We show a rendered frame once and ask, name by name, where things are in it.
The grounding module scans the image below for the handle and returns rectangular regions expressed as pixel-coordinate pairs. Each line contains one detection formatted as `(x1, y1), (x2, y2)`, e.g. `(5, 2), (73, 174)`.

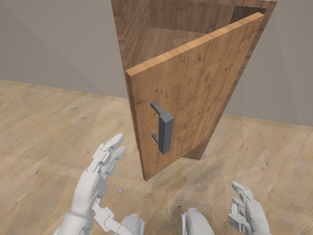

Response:
(151, 101), (174, 154)

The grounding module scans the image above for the robot right hand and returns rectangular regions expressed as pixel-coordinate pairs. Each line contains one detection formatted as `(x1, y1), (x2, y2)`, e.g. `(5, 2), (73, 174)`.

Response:
(228, 181), (270, 235)

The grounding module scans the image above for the robot left hand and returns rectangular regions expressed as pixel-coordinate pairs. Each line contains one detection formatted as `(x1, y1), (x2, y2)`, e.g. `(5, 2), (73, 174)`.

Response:
(70, 133), (134, 235)

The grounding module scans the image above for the robot left forearm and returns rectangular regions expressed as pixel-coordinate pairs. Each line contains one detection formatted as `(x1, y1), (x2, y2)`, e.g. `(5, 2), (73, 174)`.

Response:
(53, 212), (94, 235)

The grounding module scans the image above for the right robot shin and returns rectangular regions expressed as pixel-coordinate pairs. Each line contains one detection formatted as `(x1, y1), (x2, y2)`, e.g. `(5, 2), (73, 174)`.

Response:
(187, 208), (197, 212)

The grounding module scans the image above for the cupboard door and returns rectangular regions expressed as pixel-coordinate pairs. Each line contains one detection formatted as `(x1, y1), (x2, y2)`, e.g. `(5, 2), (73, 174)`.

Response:
(125, 12), (264, 181)

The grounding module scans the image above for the robot left thigh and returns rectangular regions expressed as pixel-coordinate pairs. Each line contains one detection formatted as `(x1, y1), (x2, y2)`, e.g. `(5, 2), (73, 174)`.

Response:
(113, 215), (145, 235)

